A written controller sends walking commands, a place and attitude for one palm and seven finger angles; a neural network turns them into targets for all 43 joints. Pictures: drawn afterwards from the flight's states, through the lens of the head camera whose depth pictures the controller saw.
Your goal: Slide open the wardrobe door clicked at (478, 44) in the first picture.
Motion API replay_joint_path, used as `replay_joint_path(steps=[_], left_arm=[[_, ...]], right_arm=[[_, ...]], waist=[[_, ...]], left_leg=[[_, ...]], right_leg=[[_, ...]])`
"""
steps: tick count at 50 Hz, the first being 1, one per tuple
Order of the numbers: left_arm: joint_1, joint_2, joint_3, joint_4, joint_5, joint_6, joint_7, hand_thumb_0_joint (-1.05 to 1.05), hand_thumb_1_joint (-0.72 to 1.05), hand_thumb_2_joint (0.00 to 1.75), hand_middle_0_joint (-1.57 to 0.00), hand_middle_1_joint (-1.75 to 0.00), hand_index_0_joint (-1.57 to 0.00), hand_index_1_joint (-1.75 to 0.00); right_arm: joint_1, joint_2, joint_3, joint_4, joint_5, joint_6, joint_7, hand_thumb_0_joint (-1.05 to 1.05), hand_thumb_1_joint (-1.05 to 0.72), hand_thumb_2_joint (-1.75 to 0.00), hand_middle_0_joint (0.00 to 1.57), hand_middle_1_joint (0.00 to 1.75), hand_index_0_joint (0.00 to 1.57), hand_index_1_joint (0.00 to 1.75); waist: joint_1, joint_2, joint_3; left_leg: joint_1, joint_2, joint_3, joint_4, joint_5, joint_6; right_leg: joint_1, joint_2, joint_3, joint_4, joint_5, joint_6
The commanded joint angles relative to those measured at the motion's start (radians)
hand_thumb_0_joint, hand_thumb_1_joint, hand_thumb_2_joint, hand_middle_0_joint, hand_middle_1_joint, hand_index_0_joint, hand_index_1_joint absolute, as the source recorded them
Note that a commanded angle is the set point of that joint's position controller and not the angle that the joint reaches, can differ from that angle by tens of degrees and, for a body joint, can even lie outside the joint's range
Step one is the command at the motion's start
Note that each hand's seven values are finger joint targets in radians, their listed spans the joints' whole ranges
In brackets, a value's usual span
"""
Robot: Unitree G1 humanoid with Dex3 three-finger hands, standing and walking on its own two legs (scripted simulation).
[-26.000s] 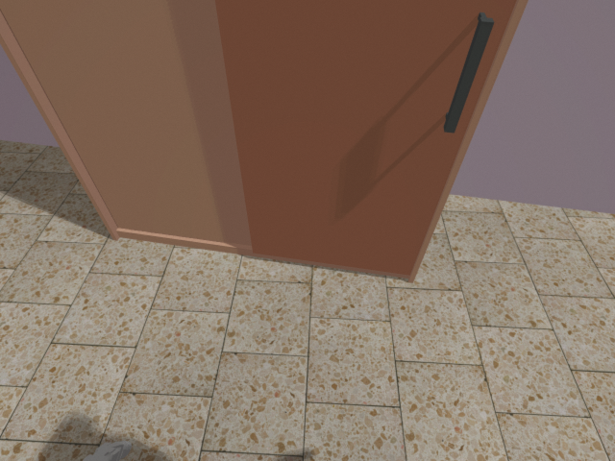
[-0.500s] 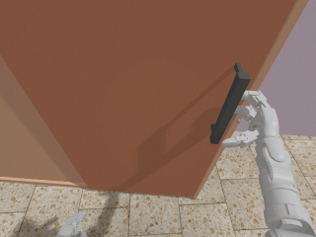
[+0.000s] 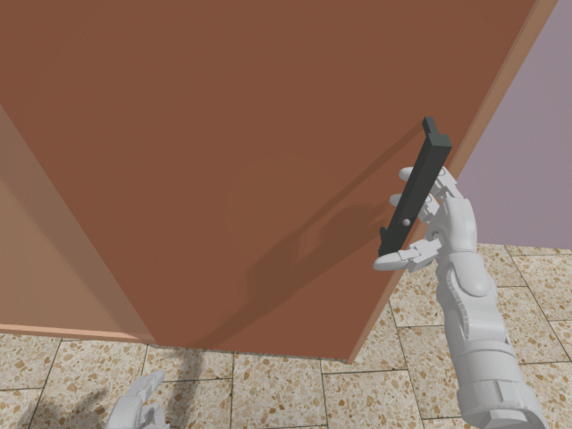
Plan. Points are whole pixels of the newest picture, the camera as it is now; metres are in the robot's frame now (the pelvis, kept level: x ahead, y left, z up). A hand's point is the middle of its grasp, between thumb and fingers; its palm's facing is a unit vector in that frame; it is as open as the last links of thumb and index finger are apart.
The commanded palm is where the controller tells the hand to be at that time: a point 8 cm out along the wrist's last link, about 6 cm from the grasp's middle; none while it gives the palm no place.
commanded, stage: slide the fingers in behind the handle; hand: right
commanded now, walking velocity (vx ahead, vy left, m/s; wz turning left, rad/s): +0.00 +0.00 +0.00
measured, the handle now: (405, 198) +0.44 -0.13 +0.11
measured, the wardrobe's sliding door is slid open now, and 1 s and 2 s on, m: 0.00 0.00 0.00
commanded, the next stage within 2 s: grip the handle and tug to test in 0.98 s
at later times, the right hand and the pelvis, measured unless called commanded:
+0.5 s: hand (405, 227) +0.37 -0.12 +0.11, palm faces -0.03 +1.00 -0.01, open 14.1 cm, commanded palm +0.35 -0.17 +0.11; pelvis +0.00 +0.01 +0.00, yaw +0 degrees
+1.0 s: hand (402, 224) +0.38 -0.12 +0.11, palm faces -0.04 +1.00 +0.00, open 14.0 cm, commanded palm +0.35 -0.18 +0.11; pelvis +0.00 +0.00 +0.00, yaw +0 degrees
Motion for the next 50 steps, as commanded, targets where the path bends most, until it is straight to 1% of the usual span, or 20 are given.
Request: replay_joint_path(steps=[1,2,7,9,10,12,14,19,20,22,23,27,31,38,40,41,44,45,48,50], left_arm=[[-0.042,0.129,0.051,-0.134,0.000,-0.044,0.009,0.00,0.90,0.90,-0.20,-0.30,-0.20,-0.30],[-0.042,0.131,0.053,-0.133,0.000,-0.042,0.011,0.00,0.90,0.90,-0.20,-0.30,-0.20,-0.30],[-0.053,0.124,0.050,-0.137,0.000,-0.043,0.011,0.00,0.90,0.90,-0.20,-0.30,-0.20,-0.30],[-0.056,0.126,0.050,-0.134,-0.001,-0.042,0.014,0.00,0.90,0.90,-0.20,-0.30,-0.20,-0.30],[-0.053,0.131,0.050,-0.132,0.000,-0.040,0.016,0.00,0.90,0.90,-0.20,-0.30,-0.20,-0.30],[-0.059,0.127,0.049,-0.133,-0.003,-0.039,0.017,0.00,0.90,0.90,-0.20,-0.30,-0.20,-0.30],[-0.060,0.126,0.051,-0.133,-0.003,-0.042,0.018,0.00,0.90,0.90,-0.20,-0.30,-0.20,-0.30],[-0.062,0.125,0.050,-0.137,-0.002,-0.044,0.015,0.00,0.90,0.90,-0.20,-0.30,-0.20,-0.30],[-0.057,0.132,0.049,-0.132,0.000,-0.041,0.016,0.00,0.90,0.90,-0.20,-0.30,-0.20,-0.30],[-0.061,0.126,0.049,-0.135,-0.002,-0.040,0.016,0.00,0.90,0.90,-0.20,-0.30,-0.20,-0.30],[-0.060,0.126,0.050,-0.134,-0.002,-0.040,0.017,0.00,0.90,0.90,-0.20,-0.30,-0.20,-0.30],[-0.059,0.125,0.052,-0.136,0.000,-0.040,0.015,0.00,0.90,0.90,-0.20,-0.30,-0.20,-0.30],[-0.057,0.127,0.048,-0.132,0.001,-0.035,0.014,0.00,0.90,0.90,-0.20,-0.30,-0.20,-0.30],[-0.057,0.125,0.049,-0.128,-0.001,-0.040,0.014,0.00,0.90,0.90,-0.20,-0.30,-0.20,-0.30],[-0.052,0.131,0.051,-0.124,0.000,-0.039,0.014,0.00,0.90,0.90,-0.20,-0.30,-0.20,-0.30],[-0.054,0.125,0.050,-0.129,-0.001,-0.041,0.012,0.00,0.90,0.90,-0.20,-0.30,-0.20,-0.30],[-0.054,0.125,0.050,-0.125,0.000,-0.040,0.011,0.00,0.90,0.90,-0.20,-0.30,-0.20,-0.30],[-0.049,0.130,0.049,-0.119,0.001,-0.037,0.012,0.00,0.90,0.90,-0.20,-0.30,-0.20,-0.30],[-0.050,0.126,0.050,-0.126,0.004,-0.036,0.010,0.00,0.90,0.90,-0.20,-0.30,-0.20,-0.30],[-0.049,0.130,0.050,-0.129,0.007,-0.033,0.011,0.00,0.90,0.90,-0.20,-0.30,-0.20,-0.30]], right_arm=[[-0.342,-0.119,-0.041,-0.258,0.010,-0.068,-0.010,0.00,0.50,-0.30,0.30,1.20,0.30,1.20],[-0.343,-0.150,-0.068,-0.262,0.012,-0.068,-0.013,0.00,0.50,-0.30,0.30,1.20,0.30,1.20],[-0.301,-0.127,-0.046,-0.293,0.014,-0.066,-0.004,0.00,0.50,-0.30,0.30,1.20,0.30,1.20],[-0.304,-0.140,-0.059,-0.290,0.022,-0.060,0.000,0.00,0.50,-0.30,0.30,1.20,0.30,1.20],[-0.295,-0.149,-0.063,-0.277,0.022,-0.057,0.001,0.00,0.50,-0.30,0.30,1.20,0.30,1.20],[-0.315,-0.140,-0.051,-0.291,0.025,-0.058,0.009,0.00,0.50,-0.30,0.30,1.20,0.30,1.20],[-0.309,-0.137,-0.052,-0.291,0.027,-0.058,0.011,0.00,0.50,-0.30,0.30,1.20,0.30,1.20],[-0.287,-0.117,-0.043,-0.277,0.032,-0.056,0.012,0.00,0.50,-0.30,0.30,1.20,0.30,1.20],[-0.293,-0.145,-0.059,-0.256,0.027,-0.057,0.009,0.00,0.50,-0.30,0.30,1.20,0.30,1.20],[-0.343,-0.113,-0.023,-0.278,0.022,-0.062,0.012,0.00,0.50,-0.30,0.30,1.20,0.30,1.20],[-0.326,-0.125,-0.040,-0.263,0.022,-0.060,0.010,0.00,0.50,-0.30,0.30,1.20,0.30,1.20],[-0.334,-0.119,-0.039,-0.279,0.023,-0.066,0.000,0.00,0.50,-0.30,0.30,1.20,0.30,1.20],[-0.315,-0.150,-0.066,-0.266,0.019,-0.070,-0.005,0.00,0.50,-0.30,0.30,1.20,0.30,1.20],[-0.366,-0.084,-0.004,-0.269,0.022,-0.067,-0.001,0.00,0.50,-0.30,0.30,1.20,0.30,1.20],[-0.349,-0.110,-0.024,-0.262,0.014,-0.067,-0.009,0.00,0.50,-0.30,0.30,1.20,0.30,1.20],[-0.338,-0.076,-0.003,-0.257,0.015,-0.063,-0.008,0.00,0.50,-0.30,0.30,1.20,0.30,1.20],[-0.352,-0.086,-0.010,-0.254,0.011,-0.060,-0.014,0.00,0.50,-0.30,0.30,1.20,0.30,1.20],[-0.358,-0.102,-0.023,-0.230,0.009,-0.058,-0.020,0.00,0.50,-0.30,0.30,1.20,0.30,1.20],[-0.354,-0.123,-0.048,-0.251,0.009,-0.063,-0.026,0.00,0.50,-0.30,0.30,1.20,0.30,1.20],[-0.317,-0.147,-0.072,-0.248,0.009,-0.066,-0.026,0.00,0.50,-0.30,0.30,1.20,0.30,1.20]], waist=[[-0.006,0.049,-0.278],[-0.008,0.068,-0.277],[-0.012,0.030,-0.269],[-0.008,0.055,-0.254],[-0.007,0.098,-0.240],[-0.004,0.047,-0.244],[-0.006,0.041,-0.250],[-0.005,0.067,-0.241],[-0.005,0.092,-0.229],[0.008,0.056,-0.232],[-0.002,0.042,-0.238],[-0.002,0.053,-0.269],[-0.007,0.057,-0.253],[0.011,0.042,-0.240],[0.001,0.055,-0.252],[0.002,0.050,-0.250],[0.001,0.026,-0.249],[0.005,0.062,-0.229],[-0.010,0.042,-0.267],[-0.018,0.067,-0.283]], left_leg=[[0.113,-0.033,0.005,-0.063,0.357,0.020],[0.120,-0.032,0.000,-0.069,0.354,0.018],[0.131,-0.031,-0.004,-0.077,0.367,0.019],[0.135,-0.030,-0.008,-0.086,0.360,0.015],[0.144,-0.029,-0.007,-0.090,0.358,0.014],[0.132,-0.028,-0.012,-0.093,0.347,0.013],[0.125,-0.030,-0.010,-0.093,0.339,0.015],[0.128,-0.029,-0.011,-0.095,0.344,0.011],[0.133,-0.027,-0.011,-0.098,0.329,0.011],[0.113,-0.028,-0.014,-0.098,0.327,0.010],[0.114,-0.028,-0.013,-0.095,0.323,0.013],[0.127,-0.029,-0.013,-0.091,0.348,0.012],[0.131,-0.029,-0.010,-0.089,0.346,0.014],[0.091,-0.036,0.000,-0.088,0.309,0.016],[0.103,-0.036,0.004,-0.083,0.300,0.020],[0.093,-0.037,0.004,-0.085,0.304,0.019],[0.088,-0.036,0.005,-0.082,0.300,0.020],[0.086,-0.037,0.006,-0.086,0.288,0.019],[0.113,-0.035,0.001,-0.078,0.320,0.022],[0.140,-0.034,0.001,-0.076,0.338,0.021]], right_leg=[[0.142,0.019,0.024,-0.070,0.283,-0.020],[0.134,0.021,0.020,-0.070,0.268,-0.022],[0.142,0.025,0.012,-0.074,0.267,-0.024],[0.128,0.028,0.008,-0.077,0.247,-0.026],[0.115,0.026,0.011,-0.078,0.245,-0.028],[0.125,0.029,0.006,-0.080,0.231,-0.026],[0.136,0.029,0.008,-0.078,0.231,-0.025],[0.123,0.031,0.007,-0.076,0.226,-0.026],[0.107,0.030,0.010,-0.077,0.216,-0.028],[0.124,0.032,0.006,-0.077,0.212,-0.028],[0.125,0.032,0.008,-0.075,0.215,-0.026],[0.139,0.032,0.008,-0.072,0.235,-0.028],[0.127,0.029,0.012,-0.078,0.240,-0.026],[0.145,0.024,0.021,-0.079,0.227,-0.022],[0.143,0.023,0.026,-0.081,0.235,-0.022],[0.150,0.023,0.024,-0.081,0.237,-0.023],[0.148,0.024,0.024,-0.081,0.235,-0.018],[0.133,0.023,0.027,-0.079,0.226,-0.022],[0.141,0.025,0.022,-0.080,0.251,-0.021],[0.134,0.023,0.023,-0.080,0.269,-0.022]])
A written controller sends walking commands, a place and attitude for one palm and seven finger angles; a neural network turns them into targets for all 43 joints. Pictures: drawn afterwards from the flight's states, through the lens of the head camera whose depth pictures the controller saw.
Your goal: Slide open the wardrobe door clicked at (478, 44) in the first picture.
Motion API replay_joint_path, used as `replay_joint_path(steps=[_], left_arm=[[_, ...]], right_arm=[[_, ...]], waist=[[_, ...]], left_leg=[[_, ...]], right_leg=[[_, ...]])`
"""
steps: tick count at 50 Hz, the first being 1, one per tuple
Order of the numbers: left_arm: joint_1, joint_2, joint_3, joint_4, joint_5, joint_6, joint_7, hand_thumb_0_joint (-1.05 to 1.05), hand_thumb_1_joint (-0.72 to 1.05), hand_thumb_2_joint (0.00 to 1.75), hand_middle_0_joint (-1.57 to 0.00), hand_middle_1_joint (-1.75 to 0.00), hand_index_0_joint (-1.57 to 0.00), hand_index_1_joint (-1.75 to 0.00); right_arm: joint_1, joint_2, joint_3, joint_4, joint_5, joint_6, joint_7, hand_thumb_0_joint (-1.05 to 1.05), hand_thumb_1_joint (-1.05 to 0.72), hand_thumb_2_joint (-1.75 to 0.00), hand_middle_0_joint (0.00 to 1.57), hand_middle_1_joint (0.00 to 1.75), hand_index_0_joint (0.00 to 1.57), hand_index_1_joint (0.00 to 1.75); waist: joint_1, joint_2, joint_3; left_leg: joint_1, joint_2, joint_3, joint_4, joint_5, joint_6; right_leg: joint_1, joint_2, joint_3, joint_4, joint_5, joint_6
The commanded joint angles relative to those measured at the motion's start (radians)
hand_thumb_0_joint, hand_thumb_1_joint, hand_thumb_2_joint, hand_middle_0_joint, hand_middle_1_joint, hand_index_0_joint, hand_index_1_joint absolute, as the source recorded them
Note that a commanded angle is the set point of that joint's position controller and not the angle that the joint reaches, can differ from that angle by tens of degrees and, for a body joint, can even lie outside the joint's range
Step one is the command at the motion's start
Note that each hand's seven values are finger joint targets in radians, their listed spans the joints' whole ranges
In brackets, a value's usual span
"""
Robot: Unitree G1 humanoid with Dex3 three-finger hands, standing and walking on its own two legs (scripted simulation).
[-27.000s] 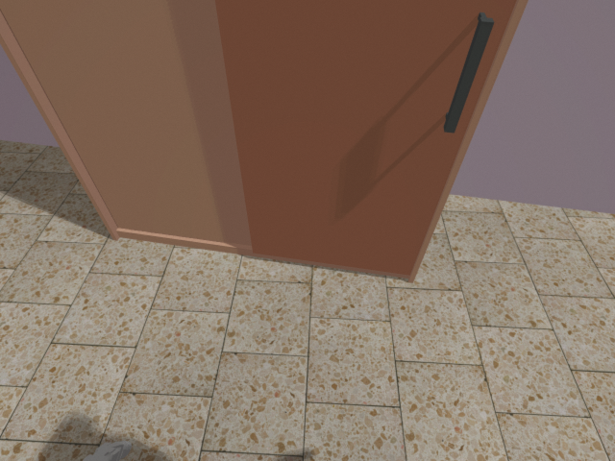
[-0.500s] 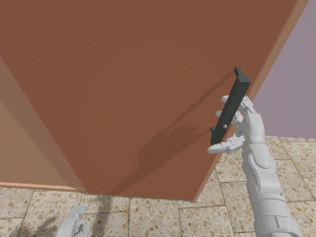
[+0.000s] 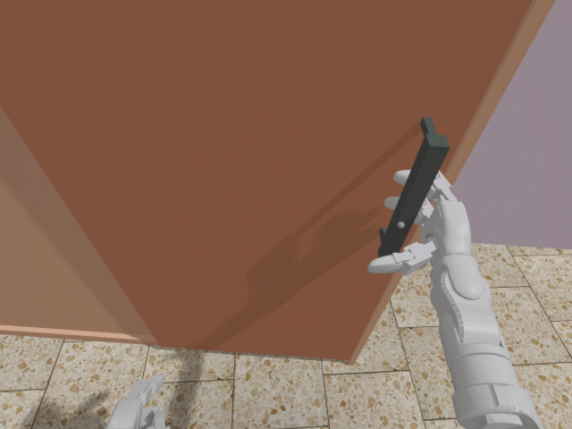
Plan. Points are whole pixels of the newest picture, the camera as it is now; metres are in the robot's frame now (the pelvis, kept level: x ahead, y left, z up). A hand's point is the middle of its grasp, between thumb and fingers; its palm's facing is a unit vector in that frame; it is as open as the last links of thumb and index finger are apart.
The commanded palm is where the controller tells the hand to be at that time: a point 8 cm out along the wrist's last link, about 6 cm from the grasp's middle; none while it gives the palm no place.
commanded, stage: grip the handle and tug to test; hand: right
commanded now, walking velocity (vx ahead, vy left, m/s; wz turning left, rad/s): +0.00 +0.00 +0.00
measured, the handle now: (404, 199) +0.43 -0.13 +0.10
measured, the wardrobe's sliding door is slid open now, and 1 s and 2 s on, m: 0.00 0.00 0.00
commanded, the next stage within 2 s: tug the door sideways, standing still in 1.50 s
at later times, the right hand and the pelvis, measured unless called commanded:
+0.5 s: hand (397, 223) +0.38 -0.11 +0.11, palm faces -0.02 +1.00 -0.02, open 10.0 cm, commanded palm +0.35 -0.16 +0.11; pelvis +0.00 +0.00 +0.00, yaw +0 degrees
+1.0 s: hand (397, 223) +0.38 -0.11 +0.11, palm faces -0.02 +1.00 -0.01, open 5.9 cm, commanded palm +0.35 -0.16 +0.11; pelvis +0.01 +0.01 +0.00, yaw +0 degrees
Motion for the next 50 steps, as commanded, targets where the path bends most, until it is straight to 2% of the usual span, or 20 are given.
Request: replay_joint_path(steps=[1,2,5,9,10,11,13,15,18,21,22,24,32,34,35,36,37,41,42,50], left_arm=[[-0.048,0.128,0.048,-0.141,0.000,-0.041,0.012,0.00,0.90,0.90,-0.20,-0.30,-0.20,-0.30],[-0.052,0.123,0.045,-0.143,-0.002,-0.043,0.010,0.00,0.90,0.90,-0.20,-0.30,-0.20,-0.30],[-0.046,0.129,0.051,-0.139,-0.002,-0.046,0.013,0.00,0.90,0.90,-0.20,-0.30,-0.20,-0.30],[-0.041,0.126,0.053,-0.134,-0.004,-0.052,0.008,0.00,0.90,0.90,-0.20,-0.30,-0.20,-0.30],[-0.037,0.130,0.056,-0.134,-0.001,-0.052,0.008,0.00,0.90,0.90,-0.20,-0.30,-0.20,-0.30],[-0.034,0.132,0.057,-0.134,0.000,-0.050,0.008,0.00,0.90,0.90,-0.20,-0.30,-0.20,-0.30],[-0.042,0.126,0.054,-0.141,0.000,-0.048,0.004,0.00,0.90,0.90,-0.20,-0.30,-0.20,-0.30],[-0.043,0.129,0.054,-0.140,0.002,-0.044,0.004,0.00,0.90,0.90,-0.20,-0.30,-0.20,-0.30],[-0.050,0.120,0.050,-0.147,0.001,-0.040,0.001,0.00,0.90,0.90,-0.20,-0.30,-0.20,-0.30],[-0.048,0.126,0.054,-0.148,0.003,-0.038,0.004,0.00,0.90,0.90,-0.20,-0.30,-0.20,-0.30],[-0.056,0.121,0.052,-0.156,0.002,-0.039,0.003,0.00,0.90,0.90,-0.20,-0.30,-0.20,-0.30],[-0.057,0.118,0.051,-0.150,0.000,-0.042,0.003,0.00,0.90,0.90,-0.20,-0.30,-0.20,-0.30],[-0.052,0.123,0.052,-0.146,0.001,-0.039,0.007,0.00,0.90,0.90,-0.20,-0.30,-0.20,-0.30],[-0.055,0.119,0.052,-0.150,0.001,-0.042,0.005,0.00,0.90,0.90,-0.20,-0.30,-0.20,-0.30],[-0.051,0.126,0.053,-0.146,0.001,-0.039,0.006,0.00,0.90,0.90,-0.20,-0.30,-0.20,-0.30],[-0.052,0.123,0.052,-0.150,0.002,-0.039,0.004,0.00,0.90,0.90,-0.20,-0.30,-0.20,-0.30],[-0.053,0.124,0.054,-0.148,0.002,-0.038,0.006,0.00,0.90,0.90,-0.20,-0.30,-0.20,-0.30],[-0.053,0.124,0.052,-0.147,0.002,-0.035,0.008,0.00,0.90,0.90,-0.20,-0.30,-0.20,-0.30],[-0.050,0.126,0.054,-0.145,0.002,-0.034,0.009,0.00,0.90,0.90,-0.20,-0.30,-0.20,-0.30],[-0.059,0.126,0.050,-0.152,0.000,-0.029,0.008,0.00,0.90,0.90,-0.20,-0.30,-0.20,-0.30]], right_arm=[[-0.342,-0.161,-0.082,-0.232,0.007,-0.075,-0.007,0.00,0.50,-0.30,0.30,1.20,0.30,1.20],[-0.374,-0.110,-0.036,-0.242,0.009,-0.076,0.000,0.00,0.50,-0.30,0.30,1.20,0.30,1.20],[-0.383,-0.120,-0.037,-0.249,0.005,-0.081,0.001,0.00,0.45,-0.32,0.30,1.21,0.30,1.21],[-0.402,-0.061,0.016,-0.255,0.006,-0.072,-0.003,0.00,0.27,-0.40,0.32,1.23,0.32,1.23],[-0.372,-0.068,0.001,-0.237,0.005,-0.067,-0.008,0.00,0.22,-0.42,0.33,1.24,0.33,1.24],[-0.357,-0.093,-0.023,-0.244,0.005,-0.065,-0.013,0.00,0.17,-0.44,0.33,1.25,0.33,1.25],[-0.354,-0.074,-0.008,-0.264,0.000,-0.060,-0.018,0.00,0.08,-0.48,0.35,1.26,0.35,1.26],[-0.327,-0.110,-0.035,-0.265,-0.007,-0.059,-0.028,0.00,-0.01,-0.52,0.35,1.27,0.35,1.27],[-0.364,-0.066,0.008,-0.288,-0.014,-0.058,-0.037,0.00,-0.15,-0.58,0.37,1.29,0.37,1.29],[-0.325,-0.109,-0.035,-0.287,-0.011,-0.061,-0.036,0.00,-0.29,-0.64,0.38,1.31,0.38,1.31],[-0.320,-0.076,-0.004,-0.307,-0.010,-0.062,-0.029,0.00,-0.34,-0.66,0.39,1.32,0.39,1.32],[-0.336,-0.052,0.019,-0.302,-0.003,-0.061,-0.023,0.00,-0.43,-0.70,0.40,1.33,0.40,1.33],[-0.353,-0.077,0.008,-0.296,-0.009,-0.060,-0.019,0.00,-0.81,-0.86,0.44,1.39,0.44,1.39],[-0.331,-0.050,0.026,-0.299,-0.006,-0.060,-0.014,0.00,-0.90,-0.90,0.45,1.40,0.45,1.40],[-0.317,-0.077,0.006,-0.280,-0.010,-0.059,-0.016,0.00,-0.90,-0.90,0.45,1.40,0.45,1.40],[-0.338,-0.054,0.030,-0.302,-0.007,-0.062,-0.013,0.00,-0.90,-0.90,0.45,1.40,0.45,1.40],[-0.327,-0.080,0.002,-0.296,-0.006,-0.061,-0.013,0.00,-0.90,-0.90,0.45,1.40,0.45,1.40],[-0.343,-0.079,0.011,-0.286,-0.009,-0.062,-0.008,0.00,-0.90,-0.90,0.45,1.40,0.45,1.40],[-0.352,-0.108,-0.015,-0.298,-0.009,-0.063,-0.008,0.00,-0.90,-0.90,0.45,1.40,0.45,1.40],[-0.315,-0.104,-0.016,-0.286,0.000,-0.059,0.002,0.00,-0.90,-0.90,0.45,1.40,0.45,1.40]], waist=[[-0.013,0.044,-0.272],[0.000,0.024,-0.253],[-0.001,0.019,-0.269],[0.014,0.015,-0.260],[0.008,0.047,-0.259],[0.001,0.052,-0.281],[-0.003,0.031,-0.276],[-0.012,0.047,-0.274],[-0.002,0.018,-0.262],[-0.011,0.070,-0.277],[-0.012,0.028,-0.288],[0.000,0.040,-0.263],[0.004,0.038,-0.267],[0.001,0.040,-0.270],[-0.001,0.065,-0.263],[0.007,0.057,-0.273],[-0.003,0.039,-0.275],[0.006,0.061,-0.262],[0.002,0.049,-0.279],[-0.003,0.045,-0.256]], left_leg=[[0.117,-0.032,-0.001,-0.067,0.336,0.022],[0.094,-0.035,0.003,-0.068,0.325,0.022],[0.089,-0.037,0.007,-0.063,0.309,0.026],[0.056,-0.040,0.018,-0.058,0.310,0.026],[0.063,-0.041,0.018,-0.060,0.313,0.024],[0.077,-0.040,0.014,-0.060,0.327,0.023],[0.082,-0.037,0.014,-0.057,0.337,0.025],[0.100,-0.036,0.013,-0.057,0.345,0.025],[0.080,-0.037,0.013,-0.058,0.333,0.025],[0.110,-0.037,0.008,-0.063,0.347,0.023],[0.113,-0.037,0.007,-0.059,0.357,0.025],[0.095,-0.038,0.011,-0.065,0.351,0.023],[0.095,-0.035,0.006,-0.067,0.352,0.022],[0.095,-0.036,0.009,-0.064,0.361,0.023],[0.102,-0.036,0.010,-0.065,0.360,0.023],[0.101,-0.035,0.006,-0.066,0.373,0.019],[0.104,-0.035,0.003,-0.065,0.373,0.021],[0.102,-0.035,0.004,-0.069,0.365,0.019],[0.109,-0.034,0.000,-0.067,0.380,0.019],[0.120,-0.033,0.003,-0.072,0.375,0.021]], right_leg=[[0.119,0.023,0.017,-0.075,0.264,-0.019],[0.127,0.024,0.017,-0.075,0.253,-0.018],[0.139,0.021,0.026,-0.071,0.260,-0.017],[0.159,0.017,0.037,-0.069,0.275,-0.012],[0.154,0.016,0.036,-0.066,0.281,-0.016],[0.155,0.017,0.031,-0.067,0.286,-0.017],[0.153,0.020,0.030,-0.069,0.295,-0.014],[0.142,0.019,0.029,-0.069,0.302,-0.016],[0.151,0.020,0.026,-0.071,0.289,-0.015],[0.144,0.019,0.023,-0.073,0.288,-0.019],[0.153,0.022,0.019,-0.072,0.299,-0.017],[0.154,0.021,0.021,-0.069,0.286,-0.017],[0.152,0.026,0.022,-0.064,0.277,-0.020],[0.159,0.026,0.022,-0.062,0.288,-0.021],[0.149,0.024,0.024,-0.061,0.292,-0.022],[0.156,0.026,0.020,-0.061,0.292,-0.024],[0.152,0.028,0.018,-0.059,0.289,-0.022],[0.145,0.029,0.019,-0.062,0.277,-0.026],[0.151,0.030,0.017,-0.059,0.287,-0.026],[0.138,0.030,0.015,-0.065,0.283,-0.024]])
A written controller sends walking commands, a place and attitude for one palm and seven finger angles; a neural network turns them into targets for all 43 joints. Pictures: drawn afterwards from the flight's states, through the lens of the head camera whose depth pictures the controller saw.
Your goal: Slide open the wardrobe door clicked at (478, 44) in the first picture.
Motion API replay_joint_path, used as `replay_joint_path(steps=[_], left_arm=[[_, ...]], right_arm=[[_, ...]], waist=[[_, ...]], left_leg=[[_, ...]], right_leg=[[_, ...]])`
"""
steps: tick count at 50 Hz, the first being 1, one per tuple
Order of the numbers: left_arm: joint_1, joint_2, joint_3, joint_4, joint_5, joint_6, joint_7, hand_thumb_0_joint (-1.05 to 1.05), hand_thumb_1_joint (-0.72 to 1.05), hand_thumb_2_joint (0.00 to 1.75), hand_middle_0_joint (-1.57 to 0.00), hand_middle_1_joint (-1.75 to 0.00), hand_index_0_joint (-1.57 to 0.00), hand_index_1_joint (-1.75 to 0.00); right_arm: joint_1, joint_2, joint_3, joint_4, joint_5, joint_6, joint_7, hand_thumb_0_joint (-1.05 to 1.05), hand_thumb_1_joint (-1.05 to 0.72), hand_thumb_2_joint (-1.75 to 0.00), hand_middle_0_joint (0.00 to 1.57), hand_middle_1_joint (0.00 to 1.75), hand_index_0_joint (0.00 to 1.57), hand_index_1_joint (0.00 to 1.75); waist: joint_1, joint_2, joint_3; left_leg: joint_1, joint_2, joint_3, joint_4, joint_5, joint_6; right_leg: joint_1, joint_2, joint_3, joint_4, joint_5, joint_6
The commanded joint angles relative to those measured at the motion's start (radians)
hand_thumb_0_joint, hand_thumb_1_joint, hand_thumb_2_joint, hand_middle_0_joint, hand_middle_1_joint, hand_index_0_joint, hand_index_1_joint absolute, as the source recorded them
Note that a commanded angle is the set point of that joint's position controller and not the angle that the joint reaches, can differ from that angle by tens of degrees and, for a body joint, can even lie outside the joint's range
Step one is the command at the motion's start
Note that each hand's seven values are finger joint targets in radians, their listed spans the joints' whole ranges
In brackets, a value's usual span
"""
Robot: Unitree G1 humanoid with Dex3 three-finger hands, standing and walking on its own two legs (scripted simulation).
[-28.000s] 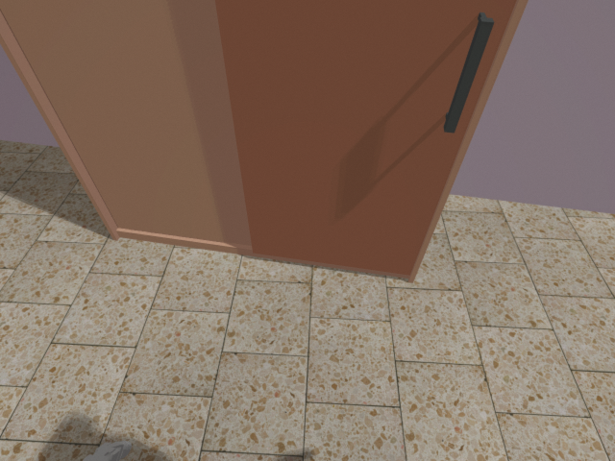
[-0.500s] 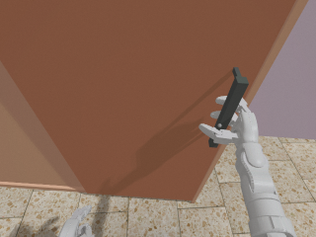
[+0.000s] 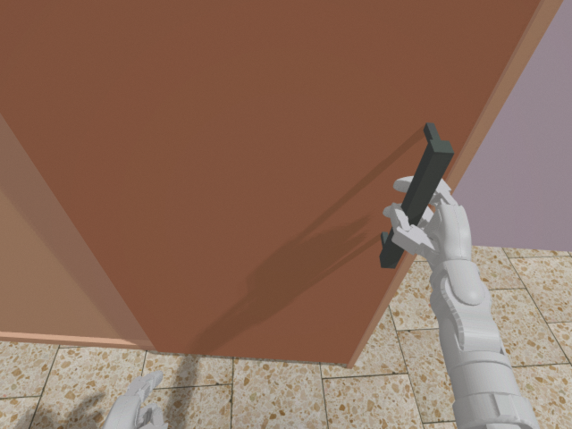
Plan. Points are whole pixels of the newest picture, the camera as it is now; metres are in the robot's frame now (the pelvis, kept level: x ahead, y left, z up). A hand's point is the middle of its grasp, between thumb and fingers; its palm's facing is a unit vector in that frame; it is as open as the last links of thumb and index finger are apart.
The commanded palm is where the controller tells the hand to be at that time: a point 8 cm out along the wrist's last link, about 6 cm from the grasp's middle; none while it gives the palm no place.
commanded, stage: grip the handle and tug to test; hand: right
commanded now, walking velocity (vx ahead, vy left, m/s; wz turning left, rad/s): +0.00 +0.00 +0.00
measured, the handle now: (406, 203) +0.43 -0.14 +0.10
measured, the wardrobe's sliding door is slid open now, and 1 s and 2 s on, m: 0.00 0.00 0.00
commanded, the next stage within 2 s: tug the door sideways, standing still in 0.50 s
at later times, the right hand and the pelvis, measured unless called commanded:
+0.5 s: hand (400, 229) +0.37 -0.12 +0.11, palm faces -0.04 +1.00 -0.01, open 6.0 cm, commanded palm +0.32 -0.18 +0.11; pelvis +0.02 +0.00 +0.00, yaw +2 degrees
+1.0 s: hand (397, 228) +0.37 -0.11 +0.11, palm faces +0.03 +1.00 -0.01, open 6.0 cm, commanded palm +0.34 -0.12 +0.11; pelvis +0.03 -0.01 +0.00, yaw -2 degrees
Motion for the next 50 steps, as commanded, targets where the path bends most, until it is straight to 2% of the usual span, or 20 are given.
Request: replay_joint_path(steps=[1,5,9,10,11,13,14,16,17,20,25,30,31,35,39,40,43,45,47,50], left_arm=[[-0.053,0.115,0.044,-0.141,0.000,-0.047,0.009,0.00,0.90,0.90,-0.20,-0.30,-0.20,-0.30],[-0.051,0.120,0.045,-0.144,0.001,-0.046,0.009,0.00,0.90,0.90,-0.20,-0.30,-0.20,-0.30],[-0.061,0.113,0.045,-0.159,0.000,-0.050,0.004,0.00,0.90,0.90,-0.20,-0.30,-0.20,-0.30],[-0.059,0.117,0.045,-0.156,0.000,-0.047,0.005,0.00,0.90,0.90,-0.20,-0.30,-0.20,-0.30],[-0.063,0.113,0.045,-0.165,-0.001,-0.047,0.003,0.00,0.90,0.90,-0.20,-0.30,-0.20,-0.30],[-0.067,0.112,0.046,-0.170,-0.001,-0.049,0.001,0.00,0.90,0.90,-0.20,-0.30,-0.20,-0.30],[-0.068,0.111,0.044,-0.174,-0.001,-0.050,0.001,0.00,0.90,0.90,-0.20,-0.30,-0.20,-0.30],[-0.066,0.114,0.046,-0.179,0.001,-0.047,0.000,0.00,0.90,0.90,-0.20,-0.30,-0.20,-0.30],[-0.066,0.115,0.048,-0.180,0.001,-0.045,0.001,0.00,0.90,0.90,-0.20,-0.30,-0.20,-0.30],[-0.072,0.110,0.046,-0.191,0.002,-0.042,-0.001,0.00,0.90,0.90,-0.20,-0.30,-0.20,-0.30],[-0.080,0.105,0.048,-0.217,0.004,-0.034,-0.006,0.00,0.90,0.90,-0.20,-0.30,-0.20,-0.30],[-0.081,0.097,0.048,-0.230,0.006,-0.027,-0.012,0.00,0.90,0.90,-0.20,-0.30,-0.20,-0.30],[-0.078,0.093,0.046,-0.228,0.005,-0.027,-0.013,0.00,0.90,0.90,-0.20,-0.30,-0.20,-0.30],[-0.056,0.101,0.052,-0.186,0.014,-0.022,-0.004,0.00,0.90,0.90,-0.20,-0.30,-0.20,-0.30],[-0.051,0.093,0.053,-0.182,0.018,-0.017,-0.007,0.00,0.90,0.90,-0.20,-0.30,-0.20,-0.30],[-0.049,0.096,0.052,-0.178,0.021,-0.013,-0.007,0.00,0.90,0.90,-0.20,-0.30,-0.20,-0.30],[-0.058,0.090,0.050,-0.180,0.024,-0.010,-0.009,0.00,0.90,0.90,-0.20,-0.30,-0.20,-0.30],[-0.061,0.093,0.048,-0.179,0.024,-0.007,-0.009,0.00,0.90,0.90,-0.20,-0.30,-0.20,-0.30],[-0.066,0.086,0.048,-0.185,0.025,-0.006,-0.010,0.00,0.90,0.90,-0.20,-0.30,-0.20,-0.30],[-0.071,0.087,0.045,-0.187,0.026,-0.006,-0.012,0.00,0.90,0.90,-0.20,-0.30,-0.20,-0.30]], right_arm=[[-0.355,-0.100,-0.021,-0.243,0.003,-0.072,0.011,0.00,-0.90,-0.90,0.45,1.40,0.45,1.40],[-0.321,-0.114,-0.034,-0.246,0.004,-0.072,0.011,0.00,-0.90,-0.90,0.45,1.40,0.45,1.40],[-0.267,-0.092,-0.021,-0.288,0.007,-0.071,0.016,0.00,-0.90,-0.90,0.45,1.40,0.45,1.40],[-0.249,-0.108,-0.030,-0.280,0.003,-0.069,0.013,0.00,-0.90,-0.90,0.45,1.40,0.45,1.40],[-0.229,-0.086,-0.013,-0.291,0.003,-0.066,0.016,0.00,-0.90,-0.90,0.45,1.40,0.45,1.40],[-0.199,-0.094,-0.024,-0.315,0.005,-0.062,0.014,0.00,-0.90,-0.90,0.45,1.40,0.45,1.40],[-0.192,-0.077,-0.006,-0.329,0.005,-0.058,0.015,0.00,-0.90,-0.90,0.45,1.40,0.45,1.40],[-0.150,-0.097,-0.029,-0.332,0.008,-0.049,0.013,0.00,-0.90,-0.90,0.45,1.40,0.45,1.40],[-0.150,-0.116,-0.045,-0.354,0.007,-0.047,0.013,0.00,-0.90,-0.90,0.45,1.40,0.45,1.40],[-0.075,-0.096,-0.031,-0.382,0.008,-0.029,0.019,0.00,-0.90,-0.90,0.45,1.40,0.45,1.40],[0.081,-0.113,-0.063,-0.473,0.017,-0.004,0.020,0.00,-0.90,-0.90,0.45,1.40,0.45,1.40],[0.139,-0.082,-0.025,-0.571,0.010,0.023,0.009,0.00,-0.90,-0.90,0.45,1.40,0.45,1.40],[0.074,-0.048,0.021,-0.600,0.004,0.026,0.005,0.00,-0.90,-0.90,0.45,1.40,0.45,1.40],[-0.132,-0.008,0.079,-0.554,-0.019,0.049,-0.033,0.00,-0.90,-0.90,0.45,1.40,0.45,1.40],[-0.128,0.069,0.156,-0.551,-0.034,0.064,-0.039,0.00,-0.90,-0.90,0.45,1.40,0.45,1.40],[-0.128,0.083,0.175,-0.536,-0.041,0.067,-0.042,0.00,-0.90,-0.90,0.45,1.40,0.45,1.40],[-0.157,0.120,0.221,-0.543,-0.049,0.069,-0.044,0.00,-0.90,-0.90,0.45,1.40,0.45,1.40],[-0.172,0.143,0.254,-0.528,-0.058,0.067,-0.045,0.00,-0.90,-0.90,0.45,1.40,0.45,1.40],[-0.187,0.167,0.280,-0.526,-0.065,0.066,-0.045,0.00,-0.90,-0.90,0.45,1.40,0.45,1.40],[-0.214,0.196,0.319,-0.515,-0.073,0.063,-0.050,0.00,-0.90,-0.90,0.45,1.40,0.45,1.40]], waist=[[0.001,0.051,-0.263],[-0.006,0.076,-0.271],[-0.015,0.039,-0.271],[-0.016,0.064,-0.264],[-0.018,0.046,-0.258],[-0.024,0.040,-0.258],[-0.020,0.044,-0.256],[-0.028,0.079,-0.259],[-0.029,0.074,-0.270],[-0.038,0.043,-0.265],[-0.058,0.059,-0.281],[-0.053,0.025,-0.269],[-0.033,0.018,-0.272],[0.017,0.045,-0.236],[0.017,0.016,-0.301],[0.025,0.044,-0.292],[0.027,0.024,-0.309],[0.038,0.060,-0.283],[0.038,0.032,-0.294],[0.044,0.040,-0.288]], left_leg=[[0.101,-0.026,-0.007,-0.064,0.389,0.008],[0.123,-0.025,-0.009,-0.062,0.408,0.008],[0.122,-0.026,-0.009,-0.063,0.422,0.009],[0.131,-0.026,-0.005,-0.061,0.420,0.010],[0.124,-0.027,-0.006,-0.061,0.425,0.010],[0.129,-0.027,-0.005,-0.061,0.430,0.011],[0.127,-0.027,-0.004,-0.062,0.431,0.010],[0.146,-0.027,-0.004,-0.063,0.449,0.007],[0.155,-0.027,-0.007,-0.060,0.471,0.008],[0.174,-0.023,-0.005,-0.058,0.499,0.010],[0.223,-0.021,-0.002,-0.051,0.609,0.007],[0.212,-0.021,0.004,-0.048,0.644,0.007],[0.192,-0.022,0.006,-0.046,0.645,0.004],[0.115,-0.026,0.010,-0.048,0.597,0.001],[0.099,-0.023,0.019,-0.030,0.589,0.003],[0.094,-0.023,0.023,-0.030,0.580,0.003],[0.074,-0.021,0.026,-0.024,0.547,0.005],[0.063,-0.023,0.031,-0.025,0.520,0.006],[0.043,-0.022,0.031,-0.019,0.497,0.006],[0.032,-0.023,0.036,-0.013,0.462,0.010]], right_leg=[[0.126,0.038,0.004,-0.054,0.289,-0.036],[0.119,0.037,0.003,-0.054,0.302,-0.036],[0.132,0.038,-0.003,-0.057,0.312,-0.034],[0.125,0.034,0.000,-0.058,0.320,-0.034],[0.129,0.034,-0.004,-0.060,0.322,-0.034],[0.132,0.033,-0.004,-0.063,0.327,-0.032],[0.134,0.033,-0.005,-0.063,0.328,-0.032],[0.125,0.031,-0.006,-0.066,0.337,-0.034],[0.132,0.031,-0.008,-0.065,0.355,-0.034],[0.136,0.032,-0.013,-0.064,0.388,-0.031],[0.146,0.028,-0.024,-0.061,0.477,-0.030],[0.183,0.018,-0.020,-0.052,0.573,-0.027],[0.198,0.015,-0.017,-0.051,0.589,-0.026],[0.212,0.012,0.003,-0.025,0.570,-0.028],[0.249,0.013,0.018,-0.008,0.609,-0.025],[0.247,0.010,0.025,-0.006,0.615,-0.027],[0.256,0.012,0.037,-0.001,0.598,-0.026],[0.238,0.009,0.045,0.000,0.567,-0.030],[0.246,0.009,0.049,0.006,0.557,-0.030],[0.236,0.006,0.064,0.009,0.538,-0.031]])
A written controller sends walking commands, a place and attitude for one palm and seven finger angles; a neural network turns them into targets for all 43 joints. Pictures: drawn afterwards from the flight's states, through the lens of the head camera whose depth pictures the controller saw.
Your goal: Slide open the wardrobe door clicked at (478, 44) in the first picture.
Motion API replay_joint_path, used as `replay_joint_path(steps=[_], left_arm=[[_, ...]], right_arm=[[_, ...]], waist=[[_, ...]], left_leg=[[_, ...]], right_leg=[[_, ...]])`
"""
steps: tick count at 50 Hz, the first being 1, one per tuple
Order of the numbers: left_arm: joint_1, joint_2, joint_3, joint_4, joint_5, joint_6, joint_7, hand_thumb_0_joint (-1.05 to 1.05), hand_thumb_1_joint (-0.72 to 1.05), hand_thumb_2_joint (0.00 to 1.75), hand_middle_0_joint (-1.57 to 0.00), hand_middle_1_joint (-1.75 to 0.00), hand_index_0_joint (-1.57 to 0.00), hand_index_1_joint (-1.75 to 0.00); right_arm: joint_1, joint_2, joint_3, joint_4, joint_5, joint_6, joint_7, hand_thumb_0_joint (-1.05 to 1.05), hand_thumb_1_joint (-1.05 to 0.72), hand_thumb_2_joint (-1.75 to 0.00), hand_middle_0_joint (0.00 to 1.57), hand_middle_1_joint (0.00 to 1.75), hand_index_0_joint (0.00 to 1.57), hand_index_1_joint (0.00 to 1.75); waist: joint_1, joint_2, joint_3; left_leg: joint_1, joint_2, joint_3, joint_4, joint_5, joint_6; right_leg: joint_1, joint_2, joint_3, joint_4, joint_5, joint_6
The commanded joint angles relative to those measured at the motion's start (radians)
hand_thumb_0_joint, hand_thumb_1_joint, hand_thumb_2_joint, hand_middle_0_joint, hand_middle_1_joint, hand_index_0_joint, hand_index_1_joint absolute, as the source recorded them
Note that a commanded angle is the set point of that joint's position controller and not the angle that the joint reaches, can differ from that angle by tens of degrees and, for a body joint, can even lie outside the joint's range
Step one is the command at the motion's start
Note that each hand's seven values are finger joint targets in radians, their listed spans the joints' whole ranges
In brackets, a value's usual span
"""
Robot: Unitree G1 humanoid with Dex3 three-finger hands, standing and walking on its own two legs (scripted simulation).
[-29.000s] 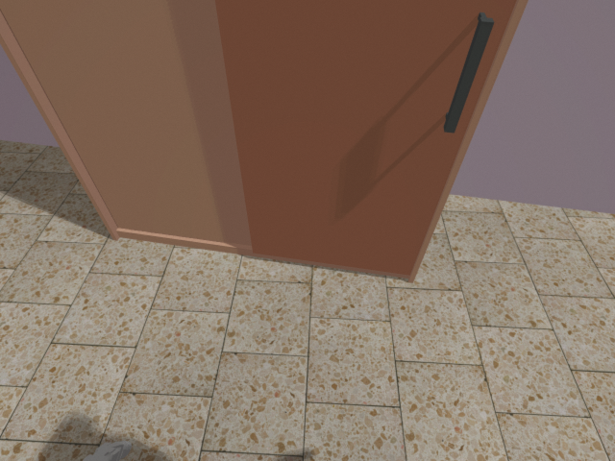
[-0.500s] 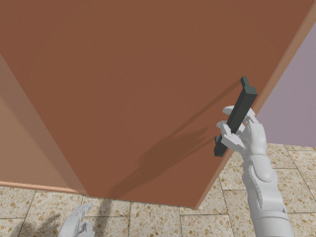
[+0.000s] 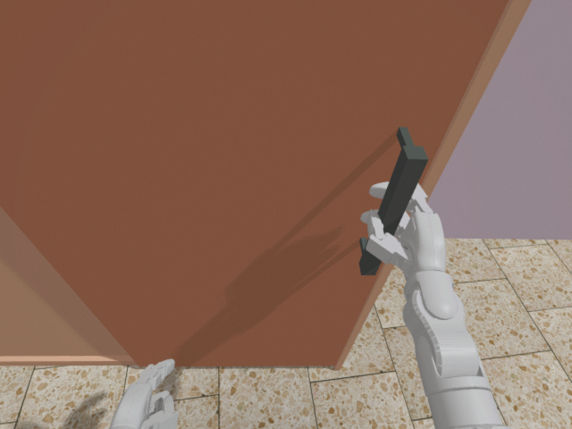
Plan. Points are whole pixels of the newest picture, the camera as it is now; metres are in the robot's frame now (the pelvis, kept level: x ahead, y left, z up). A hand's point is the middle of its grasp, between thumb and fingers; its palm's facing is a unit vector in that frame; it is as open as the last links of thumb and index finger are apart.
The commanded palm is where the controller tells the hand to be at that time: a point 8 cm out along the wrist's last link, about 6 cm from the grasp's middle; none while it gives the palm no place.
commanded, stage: tug the door sideways, standing still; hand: right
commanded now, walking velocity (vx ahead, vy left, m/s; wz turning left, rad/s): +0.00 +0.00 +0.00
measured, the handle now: (383, 210) +0.41 -0.11 +0.11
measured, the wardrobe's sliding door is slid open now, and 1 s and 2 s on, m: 0.00 0.00 0.09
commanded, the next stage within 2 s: step sideways, sliding the door along in 0.52 s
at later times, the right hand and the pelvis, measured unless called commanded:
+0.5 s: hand (372, 238) +0.35 -0.09 +0.11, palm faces +0.00 +1.00 -0.03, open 6.1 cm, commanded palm +0.31 -0.08 +0.11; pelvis -0.01 -0.01 -0.01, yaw -1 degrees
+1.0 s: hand (370, 236) +0.35 -0.09 +0.11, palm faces +0.11 +0.99 -0.11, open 6.1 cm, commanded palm +0.32 -0.09 +0.11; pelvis -0.02 +0.04 +0.00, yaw -2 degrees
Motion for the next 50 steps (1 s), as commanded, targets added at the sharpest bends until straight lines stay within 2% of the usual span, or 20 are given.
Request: replay_joint_path(steps=[1,4,5,8,26,30,31,32,33,34,36,38,40,41,43,45,46,48,49,50], left_arm=[[-0.049,0.110,0.041,-0.144,0.001,-0.045,0.007,0.00,0.90,0.90,-0.20,-0.30,-0.20,-0.30],[-0.052,0.106,0.039,-0.146,0.000,-0.045,0.003,0.00,0.90,0.90,-0.20,-0.30,-0.20,-0.30],[-0.048,0.110,0.042,-0.143,0.000,-0.046,0.003,0.00,0.90,0.90,-0.20,-0.30,-0.20,-0.30],[-0.054,0.105,0.039,-0.148,-0.001,-0.049,-0.002,0.00,0.90,0.90,-0.20,-0.30,-0.20,-0.30],[-0.051,0.110,0.036,-0.138,-0.003,-0.055,-0.006,0.00,0.90,0.90,-0.20,-0.30,-0.20,-0.30],[-0.044,0.113,0.038,-0.135,-0.001,-0.057,-0.006,0.00,0.90,0.90,-0.20,-0.30,-0.20,-0.30],[-0.039,0.116,0.034,-0.121,-0.001,-0.052,-0.002,0.00,0.90,0.90,-0.20,-0.30,-0.20,-0.30],[-0.064,0.148,0.027,-0.110,0.002,-0.026,0.047,0.00,0.90,0.90,-0.20,-0.30,-0.20,-0.30],[-0.098,0.101,0.007,-0.105,0.005,-0.008,0.058,0.00,0.90,0.90,-0.20,-0.30,-0.20,-0.30],[-0.119,0.100,0.005,-0.110,0.006,0.000,0.069,0.00,0.90,0.90,-0.20,-0.30,-0.20,-0.30],[-0.129,0.108,0.013,-0.105,0.010,0.013,0.082,0.00,0.90,0.90,-0.20,-0.30,-0.20,-0.30],[-0.133,0.111,0.026,-0.103,0.020,0.020,0.085,0.00,0.90,0.90,-0.20,-0.30,-0.20,-0.30],[-0.138,0.113,0.033,-0.107,0.021,0.027,0.086,0.00,0.90,0.90,-0.20,-0.30,-0.20,-0.30],[-0.143,0.111,0.033,-0.107,0.018,0.029,0.085,0.00,0.90,0.90,-0.20,-0.30,-0.20,-0.30],[-0.146,0.111,0.033,-0.113,0.015,0.028,0.080,0.00,0.90,0.90,-0.20,-0.30,-0.20,-0.30],[-0.146,0.118,0.040,-0.117,0.006,0.022,0.079,0.00,0.90,0.90,-0.20,-0.30,-0.20,-0.30],[-0.165,0.098,0.038,-0.117,0.003,0.019,0.083,0.00,0.90,0.90,-0.20,-0.30,-0.20,-0.30],[-0.162,0.091,0.052,-0.103,-0.013,0.014,0.083,0.00,0.90,0.90,-0.20,-0.30,-0.20,-0.30],[-0.191,0.089,0.056,-0.101,-0.009,0.002,0.082,0.00,0.90,0.90,-0.20,-0.30,-0.20,-0.30],[-0.189,0.085,0.057,-0.089,-0.003,-0.008,0.079,0.00,0.90,0.90,-0.20,-0.30,-0.20,-0.30]], right_arm=[[-0.349,0.117,0.222,-0.250,-0.015,-0.074,0.066,0.00,-0.90,-0.90,0.45,1.40,0.45,1.40],[-0.378,0.156,0.265,-0.231,-0.021,-0.074,0.062,0.00,-0.90,-0.90,0.45,1.40,0.45,1.40],[-0.388,0.163,0.275,-0.224,-0.024,-0.077,0.059,0.00,-0.90,-0.90,0.45,1.40,0.45,1.40],[-0.408,0.199,0.310,-0.210,-0.028,-0.077,0.054,0.00,-0.90,-0.90,0.45,1.40,0.45,1.40],[-0.464,0.197,0.315,-0.179,-0.030,-0.079,0.045,0.00,-0.90,-0.90,0.45,1.40,0.45,1.40],[-0.471,0.188,0.311,-0.184,-0.030,-0.081,0.044,0.00,-0.90,-0.90,0.45,1.40,0.45,1.40],[-0.545,0.171,0.296,-0.157,-0.033,-0.080,0.039,0.00,-0.90,-0.90,0.45,1.40,0.45,1.40],[-0.638,-0.316,-0.104,-0.185,-0.052,-0.140,-0.031,0.00,-0.90,-0.90,0.45,1.40,0.45,1.40],[-0.551,-0.107,0.068,-0.128,-0.054,-0.149,-0.020,0.00,-0.90,-0.90,0.45,1.40,0.45,1.40],[-0.528,-0.069,0.092,-0.117,-0.044,-0.157,-0.012,0.00,-0.90,-0.90,0.45,1.40,0.45,1.40],[-0.541,-0.094,0.075,-0.110,-0.041,-0.169,-0.010,0.00,-0.90,-0.90,0.45,1.40,0.45,1.40],[-0.555,-0.077,0.096,-0.119,-0.032,-0.168,-0.003,0.00,-0.90,-0.90,0.45,1.40,0.45,1.40],[-0.573,-0.087,0.090,-0.134,-0.026,-0.161,-0.006,0.00,-0.90,-0.90,0.45,1.40,0.45,1.40],[-0.564,-0.076,0.093,-0.133,-0.023,-0.158,-0.008,0.00,-0.90,-0.90,0.45,1.40,0.45,1.40],[-0.564,-0.044,0.128,-0.144,-0.024,-0.156,-0.003,0.00,-0.90,-0.90,0.45,1.40,0.45,1.40],[-0.579,-0.038,0.147,-0.142,-0.041,-0.156,0.005,0.00,-0.90,-0.90,0.45,1.40,0.45,1.40],[-0.581,-0.035,0.156,-0.136,-0.047,-0.156,0.005,0.00,-0.90,-0.90,0.45,1.40,0.45,1.40],[-0.552,-0.019,0.152,-0.064,-0.043,-0.148,-0.001,0.00,-0.90,-0.90,0.45,1.40,0.45,1.40],[-0.574,0.002,0.161,-0.071,-0.042,-0.162,-0.002,0.00,-0.90,-0.90,0.45,1.40,0.45,1.40],[-0.596,0.019,0.180,-0.082,-0.049,-0.173,-0.002,0.00,-0.90,-0.90,0.45,1.40,0.45,1.40]], waist=[[0.073,0.031,-0.274],[0.084,0.022,-0.257],[0.089,0.057,-0.255],[0.089,0.034,-0.259],[0.089,0.029,-0.266],[0.093,0.046,-0.279],[0.108,0.039,-0.254],[0.032,0.046,-0.230],[0.048,0.082,-0.191],[0.048,0.043,-0.184],[0.052,-0.071,-0.188],[0.060,-0.125,-0.172],[0.055,-0.100,-0.146],[0.053,-0.097,-0.138],[0.052,-0.077,-0.153],[0.054,-0.007,-0.181],[0.051,0.082,-0.178],[0.027,0.361,-0.094],[0.008,0.317,-0.049],[0.015,0.258,-0.055]], left_leg=[[0.000,-0.044,0.009,-0.006,0.503,0.030],[-0.031,-0.046,0.014,-0.002,0.459,0.031],[-0.031,-0.046,0.016,-0.003,0.456,0.031],[-0.050,-0.048,0.019,0.007,0.415,0.034],[-0.070,-0.052,0.024,0.017,0.376,0.039],[-0.064,-0.053,0.025,0.018,0.394,0.038],[-0.084,-0.053,0.022,0.014,0.383,0.037],[0.066,0.004,-0.043,-0.045,0.354,0.022],[0.093,0.005,-0.033,-0.054,0.367,0.014],[0.086,0.003,-0.019,-0.037,0.358,0.010],[0.017,-0.020,-0.010,0.054,0.287,0.011],[-0.102,-0.045,-0.028,0.162,0.050,0.016],[-0.167,-0.049,-0.055,0.199,-0.115,0.025],[-0.154,-0.047,-0.066,0.167,-0.106,0.028],[-0.014,-0.046,-0.053,0.016,0.005,0.035],[0.181,-0.023,-0.061,-0.114,0.257,0.050],[0.235,0.046,-0.140,-0.158,0.310,0.079],[0.271,0.197,-0.407,-0.299,0.324,0.192],[0.283,0.237,-0.443,-0.304,0.465,0.223],[0.336,0.252,-0.414,-0.249,0.644,0.251]], right_leg=[[0.242,-0.015,0.037,-0.013,0.587,-0.018],[0.235,-0.017,0.048,-0.009,0.551,-0.016],[0.233,-0.019,0.055,-0.007,0.553,-0.020],[0.222,-0.018,0.060,-0.007,0.507,-0.017],[0.214,-0.016,0.077,-0.005,0.489,-0.014],[0.217,-0.016,0.077,0.000,0.507,-0.016],[0.207,-0.014,0.078,-0.001,0.485,-0.014],[0.153,-0.069,0.094,-0.087,0.378,-0.057],[0.167,-0.053,0.069,-0.112,0.340,-0.062],[0.185,-0.085,0.082,-0.128,0.364,-0.066],[0.256,-0.158,0.152,-0.146,0.424,-0.091],[0.332,-0.254,0.265,-0.170,0.481,-0.148],[0.374,-0.311,0.339,-0.187,0.489,-0.184],[0.382,-0.320,0.313,-0.164,0.542,-0.186],[0.341,-0.294,0.209,-0.087,0.595,-0.151],[0.201,-0.209,0.088,-0.014,0.427,-0.093],[0.105,-0.154,0.026,0.050,0.268,-0.066],[-0.086,-0.008,-0.033,0.300,-0.096,-0.008],[-0.150,-0.005,-0.009,0.419,-0.162,-0.004],[-0.180,-0.016,0.008,0.445,-0.173,-0.003]])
